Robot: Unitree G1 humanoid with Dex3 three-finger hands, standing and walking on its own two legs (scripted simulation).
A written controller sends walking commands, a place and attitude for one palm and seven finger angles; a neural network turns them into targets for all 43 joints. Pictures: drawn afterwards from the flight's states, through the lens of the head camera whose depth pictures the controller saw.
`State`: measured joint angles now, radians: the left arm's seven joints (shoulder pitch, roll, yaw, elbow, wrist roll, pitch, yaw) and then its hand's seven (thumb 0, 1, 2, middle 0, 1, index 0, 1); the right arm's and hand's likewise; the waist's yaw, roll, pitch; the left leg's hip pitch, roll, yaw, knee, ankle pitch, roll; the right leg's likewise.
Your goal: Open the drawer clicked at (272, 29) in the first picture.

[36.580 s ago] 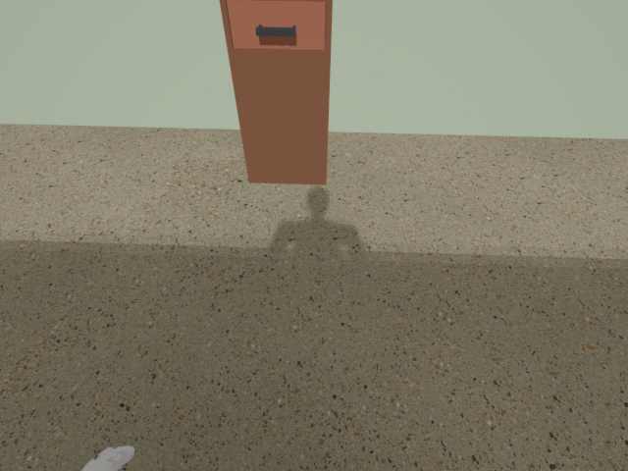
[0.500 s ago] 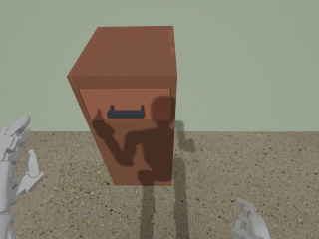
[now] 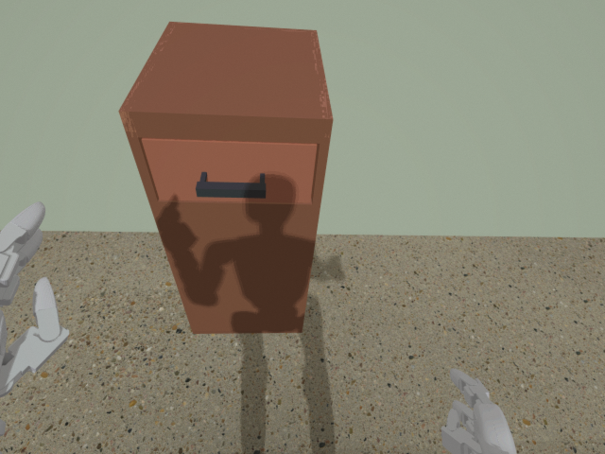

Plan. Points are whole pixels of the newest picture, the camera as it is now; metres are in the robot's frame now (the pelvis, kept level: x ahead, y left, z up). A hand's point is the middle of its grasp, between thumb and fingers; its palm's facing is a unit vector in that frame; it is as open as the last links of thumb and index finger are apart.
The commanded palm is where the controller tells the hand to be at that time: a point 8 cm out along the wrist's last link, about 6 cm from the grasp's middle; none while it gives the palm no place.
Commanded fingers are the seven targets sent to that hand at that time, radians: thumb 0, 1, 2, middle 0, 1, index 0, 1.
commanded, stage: step back with the hand held close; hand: left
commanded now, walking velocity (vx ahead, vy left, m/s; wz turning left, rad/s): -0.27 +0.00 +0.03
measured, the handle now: (232, 183) +0.62 +0.18 -0.03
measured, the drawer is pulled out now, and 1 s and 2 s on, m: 0.00 0.00 0.00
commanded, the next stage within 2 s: stop stepping back and stand still in 0.70 s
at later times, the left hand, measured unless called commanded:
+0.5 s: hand out of the picture +0.11 +0.26 +0.16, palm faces +0.39 -0.83 -0.40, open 7.4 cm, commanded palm +0.04 +0.30 +0.18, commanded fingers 0.00 0.90 0.90 -0.20 -0.30 -0.20 -0.30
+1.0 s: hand out of the picture -0.01 +0.22 +0.18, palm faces +0.24 -0.84 -0.48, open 7.4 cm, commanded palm -0.05 +0.26 +0.18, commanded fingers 0.00 0.90 0.90 -0.20 -0.30 -0.20 -0.30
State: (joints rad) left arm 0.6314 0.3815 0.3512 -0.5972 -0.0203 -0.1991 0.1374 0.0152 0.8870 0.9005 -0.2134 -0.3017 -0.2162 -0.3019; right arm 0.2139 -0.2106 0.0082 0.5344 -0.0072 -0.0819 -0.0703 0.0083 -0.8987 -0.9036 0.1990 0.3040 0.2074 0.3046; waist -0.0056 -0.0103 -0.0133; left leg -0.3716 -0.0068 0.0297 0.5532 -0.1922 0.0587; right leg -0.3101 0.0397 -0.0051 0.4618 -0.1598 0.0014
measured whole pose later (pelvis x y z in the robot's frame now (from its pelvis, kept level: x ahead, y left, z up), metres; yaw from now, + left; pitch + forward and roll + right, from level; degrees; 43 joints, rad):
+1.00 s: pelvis -0.21 -0.01 +0.00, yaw -7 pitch +3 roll +1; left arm 0.70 0.46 0.40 -0.68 -0.05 -0.18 0.12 0.02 0.88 0.90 -0.22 -0.30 -0.22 -0.30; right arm 0.25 -0.18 0.03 0.64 0.00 -0.10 -0.05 0.01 -0.90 -0.90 0.20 0.30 0.21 0.30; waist 0.02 -0.08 -0.08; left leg -0.54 -0.01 0.04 0.82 -0.28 -0.02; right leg -0.13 0.03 -0.01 0.45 -0.37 -0.05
